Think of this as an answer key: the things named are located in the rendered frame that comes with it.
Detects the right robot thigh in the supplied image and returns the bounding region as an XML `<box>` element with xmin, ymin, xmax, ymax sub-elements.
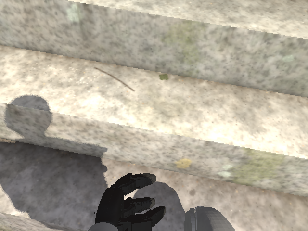
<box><xmin>184</xmin><ymin>207</ymin><xmax>236</xmax><ymax>231</ymax></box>

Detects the robot left hand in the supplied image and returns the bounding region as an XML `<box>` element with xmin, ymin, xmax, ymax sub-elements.
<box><xmin>93</xmin><ymin>172</ymin><xmax>167</xmax><ymax>231</ymax></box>

